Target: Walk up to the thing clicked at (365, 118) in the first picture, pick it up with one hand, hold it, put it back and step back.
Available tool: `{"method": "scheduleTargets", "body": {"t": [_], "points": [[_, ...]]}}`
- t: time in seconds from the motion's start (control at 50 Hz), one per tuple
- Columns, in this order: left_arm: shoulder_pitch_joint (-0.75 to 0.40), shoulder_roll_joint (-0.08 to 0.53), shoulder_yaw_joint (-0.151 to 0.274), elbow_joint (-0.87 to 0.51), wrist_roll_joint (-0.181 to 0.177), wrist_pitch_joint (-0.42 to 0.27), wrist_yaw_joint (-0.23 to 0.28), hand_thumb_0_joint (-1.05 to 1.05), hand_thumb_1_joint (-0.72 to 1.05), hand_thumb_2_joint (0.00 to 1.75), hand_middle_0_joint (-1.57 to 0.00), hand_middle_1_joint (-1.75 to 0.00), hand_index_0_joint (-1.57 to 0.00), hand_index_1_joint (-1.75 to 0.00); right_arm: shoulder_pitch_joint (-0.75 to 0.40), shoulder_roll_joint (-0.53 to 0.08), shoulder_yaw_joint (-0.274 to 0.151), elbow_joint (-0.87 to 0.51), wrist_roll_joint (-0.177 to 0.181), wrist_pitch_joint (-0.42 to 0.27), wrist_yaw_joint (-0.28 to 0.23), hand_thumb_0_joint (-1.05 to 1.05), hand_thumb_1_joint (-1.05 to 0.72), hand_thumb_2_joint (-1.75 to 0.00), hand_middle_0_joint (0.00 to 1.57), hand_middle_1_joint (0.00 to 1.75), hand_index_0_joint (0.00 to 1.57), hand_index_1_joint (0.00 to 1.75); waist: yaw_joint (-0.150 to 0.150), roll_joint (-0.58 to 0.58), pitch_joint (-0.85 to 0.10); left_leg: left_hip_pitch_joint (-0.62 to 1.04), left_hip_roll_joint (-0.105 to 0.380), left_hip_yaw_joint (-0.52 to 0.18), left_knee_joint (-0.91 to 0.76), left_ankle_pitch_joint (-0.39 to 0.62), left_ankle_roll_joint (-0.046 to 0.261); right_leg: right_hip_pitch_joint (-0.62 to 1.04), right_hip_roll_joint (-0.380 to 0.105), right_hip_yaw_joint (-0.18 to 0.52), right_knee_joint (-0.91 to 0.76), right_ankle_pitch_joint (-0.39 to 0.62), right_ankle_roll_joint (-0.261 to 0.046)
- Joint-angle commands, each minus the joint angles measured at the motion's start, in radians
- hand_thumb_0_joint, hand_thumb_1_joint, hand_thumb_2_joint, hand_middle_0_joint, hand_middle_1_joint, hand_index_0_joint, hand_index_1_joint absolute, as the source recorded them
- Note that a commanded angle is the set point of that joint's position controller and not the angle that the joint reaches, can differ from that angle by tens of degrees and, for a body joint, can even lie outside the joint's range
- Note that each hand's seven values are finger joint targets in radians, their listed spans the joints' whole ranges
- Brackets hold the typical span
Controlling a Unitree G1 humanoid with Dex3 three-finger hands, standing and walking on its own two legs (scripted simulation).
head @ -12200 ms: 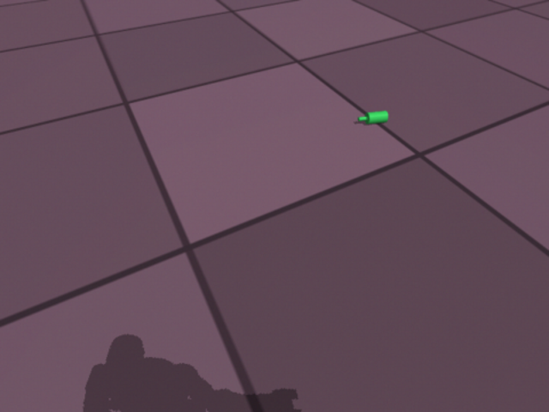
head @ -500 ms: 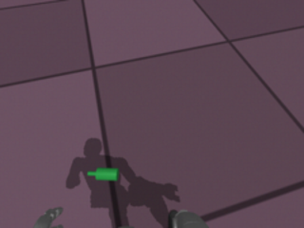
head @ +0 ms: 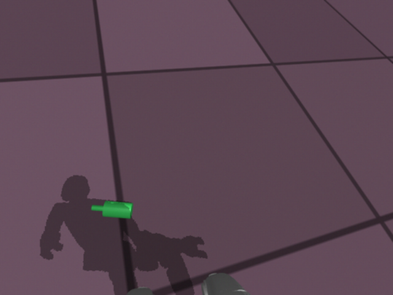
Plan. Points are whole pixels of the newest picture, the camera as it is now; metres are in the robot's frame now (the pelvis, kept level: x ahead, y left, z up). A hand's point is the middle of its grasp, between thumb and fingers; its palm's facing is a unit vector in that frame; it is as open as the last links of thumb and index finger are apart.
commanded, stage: walk up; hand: left
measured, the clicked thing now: (112, 209) +0.52 +0.31 -0.73
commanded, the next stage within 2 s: stand in 0.92 s
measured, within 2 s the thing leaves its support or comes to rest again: neither
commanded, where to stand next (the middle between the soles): +0.15 -0.04 m, yaw +1 degrees
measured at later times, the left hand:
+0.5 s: hand out of the picture +0.07 +0.18 -0.11, palm faces +0.01 -0.90 -0.43, open 7.3 cm
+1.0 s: hand out of the picture +0.08 +0.21 -0.16, palm faces +0.05 -0.94 -0.32, open 7.3 cm
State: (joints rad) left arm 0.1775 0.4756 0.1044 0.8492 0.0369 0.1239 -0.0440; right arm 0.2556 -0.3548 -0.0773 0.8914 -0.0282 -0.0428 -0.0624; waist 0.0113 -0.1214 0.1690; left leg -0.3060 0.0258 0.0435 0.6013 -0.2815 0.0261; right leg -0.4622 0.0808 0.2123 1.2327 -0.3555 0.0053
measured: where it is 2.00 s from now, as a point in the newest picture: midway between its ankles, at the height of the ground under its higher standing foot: outside the picture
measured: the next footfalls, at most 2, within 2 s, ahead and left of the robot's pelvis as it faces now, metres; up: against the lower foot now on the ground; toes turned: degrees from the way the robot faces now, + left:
right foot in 0.26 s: +0.06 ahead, -0.18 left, +0.00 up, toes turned +0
left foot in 0.80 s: +0.08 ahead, +0.07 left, +0.00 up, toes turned +2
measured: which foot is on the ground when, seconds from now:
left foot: down 0.00-0.28, up 0.30-0.78, down 0.80-1.00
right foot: up 0.00-0.24, down 0.26-1.00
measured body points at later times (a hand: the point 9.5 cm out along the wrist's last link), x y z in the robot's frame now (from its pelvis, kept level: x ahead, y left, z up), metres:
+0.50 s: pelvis +0.00 -0.09 +0.01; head -0.01 -0.13 +0.46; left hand +0.07 +0.23 -0.08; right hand +0.02 -0.40 -0.14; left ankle +0.02 +0.06 -0.68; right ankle +0.02 -0.17 -0.73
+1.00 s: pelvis +0.01 -0.05 +0.00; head +0.04 -0.03 +0.45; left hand +0.08 +0.26 -0.14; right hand +0.15 -0.34 -0.11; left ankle +0.04 +0.07 -0.73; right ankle +0.02 -0.18 -0.73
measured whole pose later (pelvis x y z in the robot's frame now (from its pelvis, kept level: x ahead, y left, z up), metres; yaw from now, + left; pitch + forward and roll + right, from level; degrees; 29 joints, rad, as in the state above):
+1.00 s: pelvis +0.01 -0.05 +0.00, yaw +3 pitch -3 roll -1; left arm 0.16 0.37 0.01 0.97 0.00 -0.01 0.00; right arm 0.12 -0.34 -0.02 0.95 -0.01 -0.01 0.01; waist 0.03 -0.03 0.11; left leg -0.26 0.00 -0.02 0.61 -0.28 0.01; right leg -0.21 -0.03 -0.03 0.56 -0.29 0.01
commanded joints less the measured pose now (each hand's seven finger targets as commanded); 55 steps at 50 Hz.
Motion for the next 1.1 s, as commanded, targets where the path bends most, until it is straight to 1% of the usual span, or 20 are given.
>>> {"method": "scheduleTargets", "body": {"t": [0.0,0.06,0.12,0.2,0.22,0.24,0.26,0.3,0.38,0.48,0.62,0.7,0.78,0.82,0.84,0.86,0.9,0.96,1.02,1.08], "points": [[-0.04,0.138,0.008,-0.091,-0.016,-0.087,-0.011,0.0,0.9,0.9,-0.2,-0.3,-0.2,-0.3,0.111,-0.317,-0.086,-0.091,-0.011,-0.031,0.024,0.0,-0.9,-0.9,0.2,0.3,0.2,0.3,-0.12,0.369,-0.268,0.505,0.205,-0.332,-0.318,-0.276,0.107,-0.209,-0.035,-0.065,-0.208,-0.043,0.036],[-0.016,0.164,0.01,-0.053,-0.017,-0.125,0.002,0.0,0.9,0.9,-0.2,-0.3,-0.2,-0.3,0.093,-0.334,-0.077,-0.113,-0.021,-0.012,0.061,0.0,-0.9,-0.9,0.2,0.3,0.2,0.3,-0.105,0.375,-0.103,0.285,0.255,-0.318,-0.363,-0.335,0.202,-0.101,-0.073,-0.122,-0.376,-0.159,0.035],[0.03,0.163,0.014,-0.024,-0.009,-0.14,-0.011,0.0,0.9,0.9,-0.2,-0.3,-0.2,-0.3,0.078,-0.359,-0.075,-0.124,-0.016,-0.011,0.08,0.0,-0.9,-0.9,0.2,0.3,0.2,0.3,-0.078,0.351,-0.018,0.099,0.268,-0.283,-0.383,-0.396,0.198,0.028,-0.095,-0.192,-0.485,-0.173,0.003],[0.273,0.124,0.027,0.067,-0.009,-0.14,-0.009,0.0,0.9,0.9,-0.2,-0.3,-0.2,-0.3,-0.061,-0.336,-0.06,-0.15,-0.012,0.008,0.07,0.0,-0.9,-0.9,0.2,0.3,0.2,0.3,0.072,0.257,-0.064,-0.163,0.178,-0.136,-0.242,-0.383,0.12,0.383,-0.091,-0.267,-0.696,0.028,-0.053],[0.317,0.123,0.032,0.091,-0.006,-0.136,0.0,0.0,0.9,0.9,-0.2,-0.3,-0.2,-0.3,-0.07,-0.281,-0.044,-0.148,-0.009,0.019,0.062,0.0,-0.9,-0.9,0.2,0.3,0.2,0.3,0.093,0.126,-0.061,-0.233,0.124,-0.08,-0.066,-0.364,0.082,0.432,-0.074,-0.237,-0.75,0.032,-0.049],[0.301,0.182,0.047,0.071,0.007,-0.132,0.012,0.0,0.9,0.9,-0.2,-0.3,-0.2,-0.3,-0.035,-0.206,-0.019,-0.157,0.008,0.024,0.054,0.0,-0.9,-0.9,0.2,0.3,0.2,0.3,0.088,-0.126,-0.052,-0.319,0.037,0.001,0.149,-0.391,0.034,0.4,-0.164,-0.038,-0.903,-0.173,-0.073],[0.184,0.222,0.047,0.008,0.015,-0.137,0.023,0.0,0.9,0.9,-0.2,-0.3,-0.2,-0.3,0.011,-0.177,-0.005,-0.145,0.023,0.035,0.048,0.0,-0.9,-0.9,0.2,0.3,0.2,0.3,0.048,-0.191,-0.006,-0.325,-0.064,-0.071,0.346,-0.314,-0.022,0.193,-0.355,0.287,-1.105,-0.518,-0.098],[0.008,0.253,0.043,-0.059,0.015,-0.133,0.026,0.0,0.9,0.9,-0.2,-0.3,-0.2,-0.3,0.075,-0.294,-0.039,-0.086,0.037,0.038,0.038,0.0,-0.9,-0.9,0.2,0.3,0.2,0.3,0.001,-0.111,0.066,-0.182,-0.061,-0.184,0.436,-0.232,-0.014,-0.024,-0.399,0.327,-1.162,-0.632,-0.162],[0.009,0.172,0.032,-0.035,-0.015,-0.173,0.049,0.0,0.9,0.9,-0.2,-0.3,-0.2,-0.3,0.161,-0.265,-0.03,-0.004,0.03,0.047,0.059,0.0,-0.9,-0.9,0.2,0.3,0.2,0.3,-0.027,-0.032,-0.032,-0.19,-0.06,-0.24,0.395,-0.043,-0.028,0.194,-0.269,0.055,-1.08,-0.291,-0.038],[0.083,0.168,0.039,-0.019,-0.013,-0.208,0.074,0.0,0.9,0.9,-0.2,-0.3,-0.2,-0.3,0.129,-0.255,-0.035,-0.017,-0.003,0.068,0.082,0.0,-0.9,-0.9,0.2,0.3,0.2,0.3,0.009,0.057,-0.03,-0.198,-0.034,-0.273,0.332,-0.009,-0.039,0.281,-0.326,0.008,-1.054,-0.089,-0.042],[0.13,0.148,0.035,-0.016,-0.017,-0.214,0.085,0.0,0.9,0.9,-0.2,-0.3,-0.2,-0.3,0.043,-0.197,-0.016,-0.05,-0.001,0.062,0.079,0.0,-0.9,-0.9,0.2,0.3,0.2,0.3,0.043,-0.004,-0.123,-0.167,0.007,-0.177,0.17,-0.093,-0.015,0.465,-0.368,-0.099,-0.858,0.674,-0.108],[0.048,0.138,0.016,-0.031,-0.025,-0.2,0.082,0.0,0.9,0.9,-0.2,-0.3,-0.2,-0.3,0.057,-0.176,-0.011,-0.032,0.011,0.052,0.069,0.0,-0.9,-0.9,0.2,0.3,0.2,0.3,0.007,-0.047,-0.145,-0.035,-0.001,-0.075,0.099,-0.067,0.0,0.37,-0.345,-0.159,-0.768,0.84,-0.138],[0.002,0.114,-0.011,-0.036,-0.037,-0.176,0.076,0.0,0.9,0.9,-0.2,-0.3,-0.2,-0.3,0.076,-0.198,-0.02,-0.001,0.009,0.026,0.059,0.0,-0.9,-0.9,0.2,0.3,0.2,0.3,-0.039,0.047,-0.204,0.146,-0.004,-0.073,-0.158,0.255,0.025,0.262,-0.275,-0.209,-0.592,0.608,-0.104],[0.025,0.054,-0.034,-0.041,-0.055,-0.167,0.073,0.0,0.9,0.9,-0.2,-0.3,-0.2,-0.3,-0.003,-0.284,-0.033,-0.037,0.001,0.016,0.052,0.0,-0.9,-0.9,0.2,0.3,0.2,0.3,-0.004,0.263,-0.251,0.204,0.219,-0.377,-0.179,0.491,0.133,0.133,-0.119,-0.26,-0.476,0.173,-0.026],[0.033,0.066,-0.03,0.003,-0.057,-0.157,0.077,0.0,0.9,0.9,-0.2,-0.3,-0.2,-0.3,-0.049,-0.289,-0.026,-0.032,0.021,0.018,0.054,0.0,-0.9,-0.9,0.2,0.3,0.2,0.3,0.0,0.31,-0.253,0.122,0.277,-0.411,-0.164,0.42,0.22,0.212,-0.097,-0.243,-0.487,-0.085,-0.03],[0.026,0.077,-0.036,0.019,-0.049,-0.157,0.077,0.0,0.9,0.9,-0.2,-0.3,-0.2,-0.3,-0.083,-0.27,-0.021,-0.029,0.02,0.024,0.054,0.0,-0.9,-0.9,0.2,0.3,0.2,0.3,0.001,0.305,-0.246,0.084,0.26,-0.386,-0.171,0.376,0.215,0.241,-0.109,-0.222,-0.54,-0.158,-0.035],[0.007,0.08,-0.042,0.053,-0.036,-0.154,0.063,0.0,0.9,0.9,-0.2,-0.3,-0.2,-0.3,-0.13,-0.233,-0.005,-0.021,0.015,0.025,0.053,0.0,-0.9,-0.9,0.2,0.3,0.2,0.3,0.003,0.276,-0.214,0.046,0.178,-0.271,-0.211,0.229,0.112,0.289,-0.134,-0.206,-0.689,0.026,-0.039],[-0.013,0.095,-0.048,0.079,-0.03,-0.16,0.06,0.0,0.9,0.9,-0.2,-0.3,-0.2,-0.3,-0.139,-0.221,0.009,0.008,0.023,0.011,0.05,0.0,-0.9,-0.9,0.2,0.3,0.2,0.3,0.007,0.233,-0.255,0.086,0.117,-0.209,-0.158,0.283,0.019,0.381,-0.196,-0.138,-0.777,0.311,-0.044],[-0.051,0.074,-0.067,0.13,-0.033,-0.155,0.047,0.0,0.9,0.9,-0.2,-0.3,-0.2,-0.3,-0.198,-0.228,0.015,0.038,0.02,0.015,0.057,0.0,-0.9,-0.9,0.2,0.3,0.2,0.3,-0.009,0.244,-0.149,0.071,0.125,-0.239,-0.295,0.055,0.026,0.297,-0.167,-0.16,-0.815,0.121,-0.028],[-0.051,0.069,-0.073,0.164,-0.032,-0.161,0.042,0.0,0.9,0.9,-0.2,-0.3,-0.2,-0.3,-0.223,-0.23,0.017,0.065,0.019,0.007,0.06,0.0,-0.9,-0.9,0.2,0.3,0.2,0.3,0.002,0.193,-0.136,0.104,0.122,-0.227,-0.3,0.138,0.017,0.321,-0.181,-0.159,-0.867,0.174,-0.024]]}}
